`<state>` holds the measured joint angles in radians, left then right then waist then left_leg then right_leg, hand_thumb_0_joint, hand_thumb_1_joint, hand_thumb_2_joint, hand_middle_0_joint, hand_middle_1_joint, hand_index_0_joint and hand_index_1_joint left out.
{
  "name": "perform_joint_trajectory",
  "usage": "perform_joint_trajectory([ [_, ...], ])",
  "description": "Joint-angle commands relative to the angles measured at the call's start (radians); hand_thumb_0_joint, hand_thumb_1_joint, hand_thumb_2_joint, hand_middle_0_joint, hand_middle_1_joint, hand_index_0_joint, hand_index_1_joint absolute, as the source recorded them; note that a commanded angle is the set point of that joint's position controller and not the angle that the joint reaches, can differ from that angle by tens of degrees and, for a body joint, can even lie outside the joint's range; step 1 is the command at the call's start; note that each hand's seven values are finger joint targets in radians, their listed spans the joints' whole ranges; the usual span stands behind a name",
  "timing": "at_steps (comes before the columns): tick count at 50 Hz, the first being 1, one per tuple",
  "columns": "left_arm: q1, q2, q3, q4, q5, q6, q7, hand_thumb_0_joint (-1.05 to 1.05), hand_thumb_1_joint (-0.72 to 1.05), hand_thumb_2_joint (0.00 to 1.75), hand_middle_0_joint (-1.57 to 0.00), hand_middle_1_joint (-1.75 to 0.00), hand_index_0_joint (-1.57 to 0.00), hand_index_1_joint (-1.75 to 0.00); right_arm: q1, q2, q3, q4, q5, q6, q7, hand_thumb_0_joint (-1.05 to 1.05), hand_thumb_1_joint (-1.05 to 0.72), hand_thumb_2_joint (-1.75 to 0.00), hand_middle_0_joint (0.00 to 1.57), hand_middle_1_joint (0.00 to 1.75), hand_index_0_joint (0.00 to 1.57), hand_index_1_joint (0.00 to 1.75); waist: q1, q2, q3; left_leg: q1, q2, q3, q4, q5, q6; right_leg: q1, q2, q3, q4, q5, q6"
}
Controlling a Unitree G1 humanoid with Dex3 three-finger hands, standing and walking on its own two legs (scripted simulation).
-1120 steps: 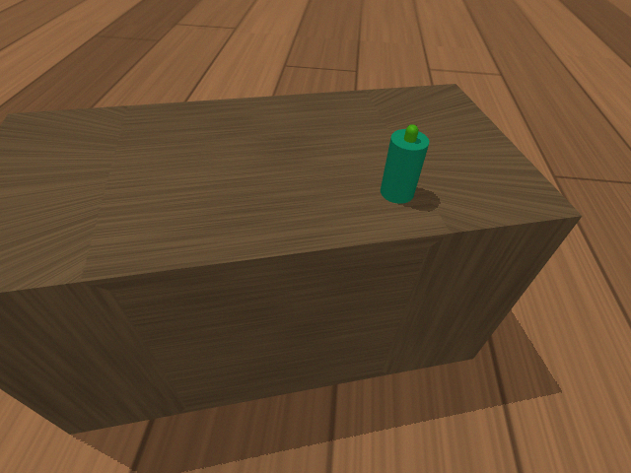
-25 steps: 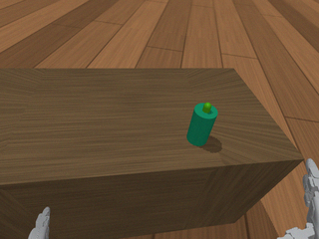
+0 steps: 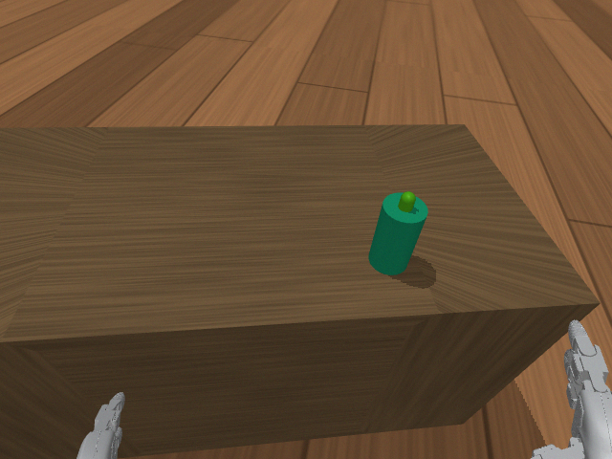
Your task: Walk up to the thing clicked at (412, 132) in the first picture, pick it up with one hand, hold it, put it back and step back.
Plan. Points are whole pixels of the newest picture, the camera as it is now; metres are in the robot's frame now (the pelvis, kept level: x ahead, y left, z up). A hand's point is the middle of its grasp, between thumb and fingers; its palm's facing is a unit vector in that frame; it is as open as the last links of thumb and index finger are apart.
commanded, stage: home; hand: right
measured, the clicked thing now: (397, 229) +0.50 -0.18 +0.01
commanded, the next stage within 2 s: none
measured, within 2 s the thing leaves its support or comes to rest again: neither
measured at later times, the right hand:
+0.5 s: hand (423, 436) +0.20 -0.18 -0.10, palm faces +0.06 +0.98 -0.20, open 17.4 cm
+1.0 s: hand out of the picture +0.15 -0.25 -0.13, palm faces -0.07 +0.92 -0.38, open 17.4 cm
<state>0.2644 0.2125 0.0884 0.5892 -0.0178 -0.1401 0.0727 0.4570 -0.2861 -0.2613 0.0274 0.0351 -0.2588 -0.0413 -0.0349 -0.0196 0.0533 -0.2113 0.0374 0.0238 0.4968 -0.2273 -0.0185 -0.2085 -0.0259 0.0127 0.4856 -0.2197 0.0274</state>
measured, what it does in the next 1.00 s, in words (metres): stands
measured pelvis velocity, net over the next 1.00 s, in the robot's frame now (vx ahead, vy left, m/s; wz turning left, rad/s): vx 0.03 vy -0.01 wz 0.03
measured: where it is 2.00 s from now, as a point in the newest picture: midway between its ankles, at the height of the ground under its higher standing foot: outside the picture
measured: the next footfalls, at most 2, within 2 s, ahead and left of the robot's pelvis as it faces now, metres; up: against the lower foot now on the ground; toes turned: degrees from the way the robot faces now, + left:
none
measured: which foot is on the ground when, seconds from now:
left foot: down 0.00-1.00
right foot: down 0.00-1.00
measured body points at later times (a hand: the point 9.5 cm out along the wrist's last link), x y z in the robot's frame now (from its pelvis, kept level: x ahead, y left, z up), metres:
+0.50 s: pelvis +0.01 -0.01 +0.00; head +0.03 -0.01 +0.45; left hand +0.17 +0.22 -0.09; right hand +0.19 -0.23 -0.08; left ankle +0.03 +0.13 -0.74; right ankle +0.03 -0.14 -0.74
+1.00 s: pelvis +0.03 -0.01 +0.00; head +0.03 +0.00 +0.45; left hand +0.13 +0.29 -0.12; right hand +0.15 -0.30 -0.11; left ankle +0.03 +0.13 -0.74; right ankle +0.03 -0.14 -0.74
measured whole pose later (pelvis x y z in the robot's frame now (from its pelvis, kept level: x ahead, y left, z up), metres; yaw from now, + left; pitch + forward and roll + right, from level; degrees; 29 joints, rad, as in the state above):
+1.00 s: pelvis +0.03 -0.01 +0.00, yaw +2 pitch -2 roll +0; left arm 0.18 0.35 0.00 0.91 0.03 -0.01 0.00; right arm 0.19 -0.35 0.01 0.91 -0.03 -0.04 -0.01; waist 0.01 -0.02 0.01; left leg -0.19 0.04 0.00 0.50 -0.27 -0.03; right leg -0.18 -0.02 -0.02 0.48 -0.27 0.02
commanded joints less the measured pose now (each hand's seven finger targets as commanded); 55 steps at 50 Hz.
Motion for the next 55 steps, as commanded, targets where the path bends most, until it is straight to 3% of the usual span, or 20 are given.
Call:
perform_joint_trajectory([
  [1, -0.169, 0.063, -0.027, -0.146, 0.009, -0.061, 0.004, 0.00, 0.18, 0.59, -0.14, -0.21, -0.15, -0.21, -0.060, -0.105, 0.006, -0.079, -0.007, -0.045, -0.005, 0.00, 0.54, -0.07, 0.05, 0.06, 0.05, 0.06, 0.009, -0.006, -0.065, 0.003, -0.030, 0.043, -0.123, -0.037, 0.019, -0.018, 0.034, -0.051, -0.114, -0.021, -0.038],
  [7, -0.126, 0.158, 0.047, -0.091, 0.012, -0.050, 0.008, 0.00, 0.66, 0.77, -0.18, -0.26, -0.18, -0.26, -0.118, -0.063, 0.099, 0.101, -0.020, 0.005, -0.004, 0.00, 0.55, -0.06, 0.05, 0.05, 0.05, 0.05, 0.052, 0.025, -0.094, -0.010, -0.041, 0.059, -0.109, 0.028, 0.019, 0.032, 0.019, -0.037, -0.123, 0.028, -0.034],
  [9, -0.118, 0.129, 0.028, -0.088, 0.011, -0.050, 0.005, 0.00, 0.78, 0.83, -0.19, -0.28, -0.19, -0.28, -0.172, -0.044, 0.127, 0.162, -0.026, 0.023, -0.002, 0.00, 0.55, -0.06, 0.05, 0.05, 0.05, 0.05, 0.065, 0.047, -0.102, -0.013, -0.039, 0.058, -0.113, 0.035, 0.016, 0.038, 0.020, -0.035, -0.116, 0.032, -0.038],
  [11, -0.127, 0.065, -0.029, -0.083, 0.004, -0.047, 0.001, 0.00, 0.86, 0.88, -0.20, -0.29, -0.20, -0.29, -0.193, -0.017, 0.162, 0.255, -0.033, 0.040, 0.000, 0.00, 0.56, -0.05, 0.05, 0.05, 0.05, 0.05, 0.058, 0.057, -0.101, -0.012, -0.036, 0.053, -0.109, 0.051, 0.015, 0.036, 0.023, -0.038, -0.109, 0.049, -0.038],
  [12, -0.171, 0.094, -0.007, -0.095, 0.005, -0.047, 0.006, 0.00, 0.88, 0.89, -0.20, -0.29, -0.20, -0.29, -0.265, -0.040, 0.156, 0.227, -0.031, 0.037, -0.003, 0.00, 0.57, -0.05, 0.05, 0.05, 0.05, 0.05, 0.050, 0.036, -0.116, -0.006, -0.031, 0.047, -0.114, 0.047, 0.015, 0.034, 0.026, -0.041, -0.108, 0.047, -0.036],
  [15, -0.196, 0.037, -0.069, -0.093, 0.004, -0.048, 0.001, 0.00, 0.90, 0.90, -0.20, -0.30, -0.20, -0.30, -0.321, -0.022, 0.189, 0.317, -0.035, 0.053, -0.008, 0.00, 0.55, -0.06, 0.05, 0.05, 0.05, 0.05, 0.040, 0.009, -0.140, 0.016, -0.028, 0.038, -0.106, 0.060, 0.018, 0.020, 0.030, -0.046, -0.102, 0.051, -0.033],
  [20, -0.221, 0.055, -0.062, -0.087, 0.004, -0.035, -0.003, 0.00, 0.90, 0.90, -0.20, -0.30, -0.20, -0.30, -0.328, -0.066, 0.178, 0.388, -0.035, 0.077, -0.023, 0.00, 0.51, -0.08, 0.06, 0.06, 0.06, 0.06, 0.016, -0.060, -0.188, 0.075, -0.028, 0.036, -0.102, 0.097, 0.025, 0.009, 0.031, -0.051, -0.102, 0.084, -0.023],
  [21, -0.189, 0.043, -0.070, -0.045, 0.005, -0.025, -0.005, 0.00, 0.90, 0.90, -0.20, -0.30, -0.20, -0.30, -0.284, -0.037, 0.198, 0.441, -0.034, 0.087, -0.023, 0.00, 0.54, -0.06, 0.05, 0.05, 0.05, 0.05, 0.020, -0.073, -0.170, 0.074, -0.029, 0.035, -0.102, 0.119, 0.026, 0.012, 0.031, -0.054, -0.098, 0.107, -0.022],
  [22, -0.209, 0.070, -0.057, -0.100, 0.003, -0.027, -0.006, 0.00, 0.90, 0.90, -0.20, -0.30, -0.20, -0.30, -0.313, -0.057, 0.186, 0.416, -0.031, 0.089, -0.025, 0.00, 0.54, -0.06, 0.05, 0.05, 0.05, 0.05, 0.018, -0.044, -0.198, 0.092, -0.033, 0.041, -0.100, 0.137, 0.024, 0.019, 0.025, -0.050, -0.100, 0.127, -0.021],
  [23, -0.107, 0.143, -0.035, 0.000, 0.021, -0.012, -0.010, 0.00, 0.90, 0.90, -0.20, -0.30, -0.20, -0.30, -0.289, -0.105, 0.078, 0.363, -0.029, 0.079, -0.055, 0.00, 0.53, -0.06, 0.05, 0.06, 0.05, 0.06, -0.014, -0.087, -0.167, 0.081, -0.041, 0.030, -0.097, 0.112, 0.030, 0.012, 0.028, -0.054, -0.097, 0.098, -0.015],
  [24, -0.123, 0.121, -0.052, -0.019, 0.018, -0.003, -0.013, 0.00, 0.90, 0.90, -0.20, -0.30, -0.20, -0.30, -0.235, -0.007, 0.189, 0.436, -0.033, 0.087, -0.046, 0.00, 0.53, -0.07, 0.05, 0.06, 0.05, 0.06, 0.020, -0.054, -0.115, 0.058, -0.045, 0.030, -0.106, 0.105, 0.030, 0.004, 0.025, -0.060, -0.105, 0.086, -0.016],
  [25, -0.133, 0.110, -0.054, -0.034, 0.016, 0.000, -0.018, 0.00, 0.90, 0.90, -0.20, -0.30, -0.20, -0.30, -0.231, 0.041, 0.234, 0.417, -0.027, 0.089, -0.038, 0.00, 0.53, -0.06, 0.05, 0.06, 0.05, 0.06, 0.031, -0.014, -0.097, 0.042, -0.050, 0.038, -0.109, 0.093, 0.029, 0.001, 0.020, -0.056, -0.106, 0.076, -0.021],
  [29, -0.138, 0.112, -0.049, -0.025, 0.013, 0.023, -0.021, 0.00, 0.90, 0.90, -0.20, -0.30, -0.20, -0.30, -0.287, 0.016, 0.211, 0.411, -0.026, 0.091, -0.047, 0.00, 0.53, -0.07, 0.05, 0.06, 0.05, 0.06, 0.025, 0.016, -0.102, 0.041, -0.042, 0.029, -0.114, 0.104, 0.023, 0.000, 0.028, -0.063, -0.097, 0.087, -0.031],
  [31, -0.131, 0.115, -0.047, -0.025, 0.012, 0.034, -0.021, 0.00, 0.90, 0.90, -0.20, -0.30, -0.20, -0.30, -0.310, 0.034, 0.224, 0.424, -0.024, 0.090, -0.047, 0.00, 0.54, -0.06, 0.05, 0.05, 0.05, 0.05, 0.033, 0.058, -0.125, 0.041, -0.045, 0.032, -0.101, 0.137, 0.020, 0.013, 0.023, -0.057, -0.087, 0.121, -0.035],
  [37, -0.126, 0.121, -0.046, -0.023, 0.009, 0.058, -0.015, 0.00, 0.90, 0.90, -0.20, -0.30, -0.20, -0.30, -0.372, -0.002, 0.200, 0.403, -0.024, 0.093, -0.058, 0.00, 0.57, -0.04, 0.05, 0.05, 0.05, 0.05, 0.030, 0.045, -0.162, 0.050, -0.042, 0.024, -0.092, 0.148, 0.020, 0.034, 0.026, -0.059, -0.084, 0.127, -0.034],
  [38, -0.085, 0.292, -0.002, 0.075, 0.073, 0.072, -0.037, 0.00, 0.90, 0.90, -0.20, -0.30, -0.20, -0.30, -0.235, -0.249, 0.166, 0.593, -0.088, 0.135, -0.023, 0.00, 0.57, -0.04, 0.05, 0.05, 0.05, 0.05, 0.033, -0.017, -0.206, 0.091, 0.075, -0.069, -0.001, 0.354, 0.036, 0.027, -0.069, 0.031, -0.019, 0.317, -0.044],
  [39, -0.065, 0.294, 0.000, 0.084, 0.070, 0.082, -0.045, 0.00, 0.90, 0.90, -0.20, -0.30, -0.20, -0.30, -0.223, -0.244, 0.160, 0.612, -0.083, 0.158, -0.010, 0.00, 0.56, -0.05, 0.05, 0.05, 0.05, 0.05, 0.034, -0.037, -0.253, 0.115, 0.079, -0.062, 0.021, 0.351, 0.050, 0.049, -0.074, 0.032, -0.018, 0.338, -0.048],
  [40, -0.078, 0.284, -0.008, 0.095, 0.064, 0.084, -0.052, 0.00, 0.90, 0.90, -0.20, -0.30, -0.20, -0.30, -0.212, -0.224, 0.172, 0.628, -0.073, 0.166, -0.001, 0.00, 0.55, -0.05, 0.05, 0.05, 0.05, 0.05, 0.022, -0.023, -0.272, 0.114, 0.083, -0.064, 0.021, 0.432, 0.049, 0.078, -0.078, 0.038, 0.007, 0.405, -0.050],
  [44, -0.114, 0.284, -0.032, 0.175, 0.050, 0.095, -0.066, 0.00, 0.90, 0.90, -0.20, -0.30, -0.20, -0.30, -0.297, -0.196, 0.214, 0.724, -0.059, 0.180, 0.019, 0.00, 0.56, -0.05, 0.05, 0.05, 0.05, 0.05, 0.034, 0.016, -0.168, 0.063, 0.071, -0.064, -0.036, 0.289, 0.041, 0.033, -0.077, 0.036, -0.046, 0.268, -0.041],
  [55, -0.163, 0.338, -0.060, 0.361, 0.042, 0.121, -0.074, 0.00, 0.90, 0.90, -0.20, -0.30, -0.20, -0.30, -0.350, -0.290, 0.241, 0.939, -0.053, 0.212, 0.025, 0.00, 0.55, -0.06, 0.05, 0.05, 0.05, 0.05, 0.040, 0.058, -0.063, 0.029, 0.080, -0.101, -0.153, 0.175, 0.037, 0.088, -0.077, 0.043, -0.142, 0.105, -0.045],
])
